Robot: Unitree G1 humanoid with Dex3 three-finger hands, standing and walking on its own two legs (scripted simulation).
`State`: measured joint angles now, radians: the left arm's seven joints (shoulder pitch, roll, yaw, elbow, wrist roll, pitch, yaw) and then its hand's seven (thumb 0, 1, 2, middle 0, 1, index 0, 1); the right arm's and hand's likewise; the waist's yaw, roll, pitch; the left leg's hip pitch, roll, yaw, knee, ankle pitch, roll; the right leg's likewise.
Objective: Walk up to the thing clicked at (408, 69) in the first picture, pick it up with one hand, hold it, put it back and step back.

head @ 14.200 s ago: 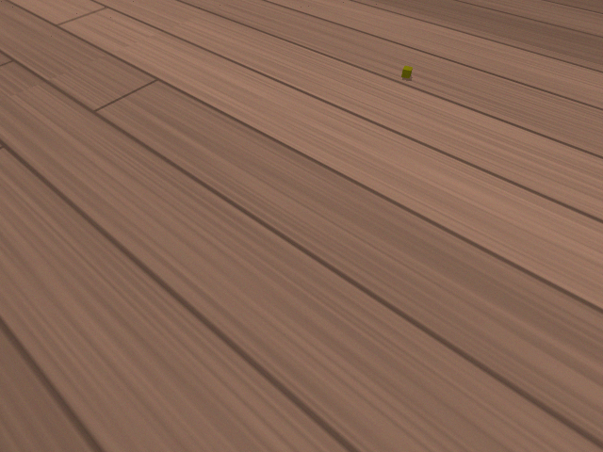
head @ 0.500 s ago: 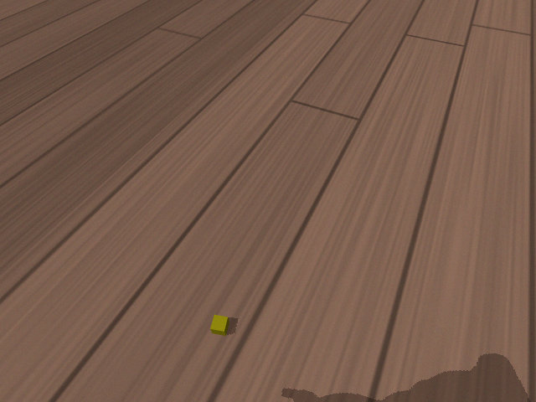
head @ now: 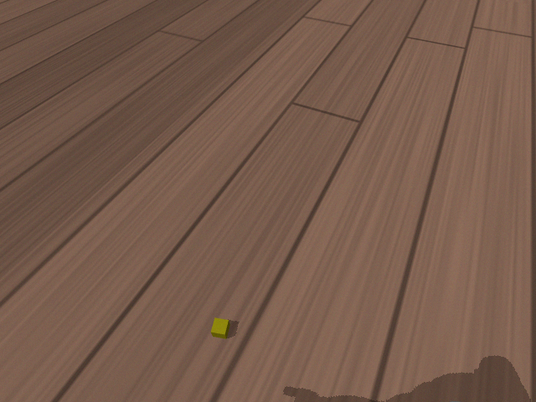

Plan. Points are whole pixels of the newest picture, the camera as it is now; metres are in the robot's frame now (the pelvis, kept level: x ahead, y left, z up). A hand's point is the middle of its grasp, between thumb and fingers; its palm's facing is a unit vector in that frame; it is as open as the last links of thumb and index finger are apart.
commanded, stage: stand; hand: left
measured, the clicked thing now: (220, 328) +0.46 +0.21 -0.75
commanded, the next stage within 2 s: walk up in 0.16 s
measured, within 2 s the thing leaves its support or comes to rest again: neither
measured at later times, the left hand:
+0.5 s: hand out of the picture +0.06 +0.23 -0.16, palm faces -0.01 -0.94 -0.33, open 7.4 cm
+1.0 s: hand out of the picture +0.14 +0.22 -0.17, palm faces -0.04 -0.95 -0.32, open 7.4 cm
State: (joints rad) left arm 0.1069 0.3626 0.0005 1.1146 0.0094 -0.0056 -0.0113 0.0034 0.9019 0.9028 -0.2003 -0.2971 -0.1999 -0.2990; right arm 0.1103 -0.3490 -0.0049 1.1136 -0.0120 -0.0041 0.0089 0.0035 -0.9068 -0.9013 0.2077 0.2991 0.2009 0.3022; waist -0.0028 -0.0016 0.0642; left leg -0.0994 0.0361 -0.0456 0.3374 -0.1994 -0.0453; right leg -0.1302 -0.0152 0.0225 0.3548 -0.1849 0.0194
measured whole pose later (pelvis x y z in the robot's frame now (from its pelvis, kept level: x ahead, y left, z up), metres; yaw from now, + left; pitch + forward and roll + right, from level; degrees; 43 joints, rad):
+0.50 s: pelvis +0.02 -0.03 -0.01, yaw +0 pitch -1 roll +0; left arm 0.20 0.35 0.07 1.02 0.03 0.05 -0.05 0.00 0.90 0.90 -0.20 -0.30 -0.20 -0.30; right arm 0.20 -0.40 -0.04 1.04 -0.02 -0.03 -0.03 0.00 -0.91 -0.90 0.21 0.30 0.20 0.30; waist 0.01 0.01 0.07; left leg -0.15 0.07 -0.04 0.46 -0.29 -0.02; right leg -0.19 0.02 0.01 0.49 -0.29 -0.03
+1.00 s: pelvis +0.03 -0.04 -0.01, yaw -2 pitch -2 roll +0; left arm 0.14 0.39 0.06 0.93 0.01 0.05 -0.03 0.00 0.90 0.90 -0.20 -0.30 -0.20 -0.30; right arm 0.21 -0.34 -0.02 0.96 -0.04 -0.05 -0.02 0.00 -0.90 -0.90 0.21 0.30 0.20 0.30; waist -0.01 -0.05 0.10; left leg -0.17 0.06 0.02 0.52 -0.31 -0.03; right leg -0.23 0.03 0.03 0.63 -0.46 -0.03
